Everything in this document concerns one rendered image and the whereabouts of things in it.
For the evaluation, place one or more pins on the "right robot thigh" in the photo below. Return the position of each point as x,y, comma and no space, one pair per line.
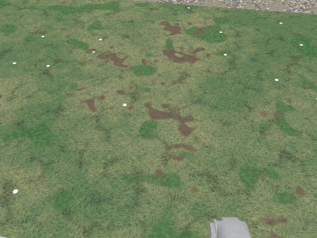
228,227

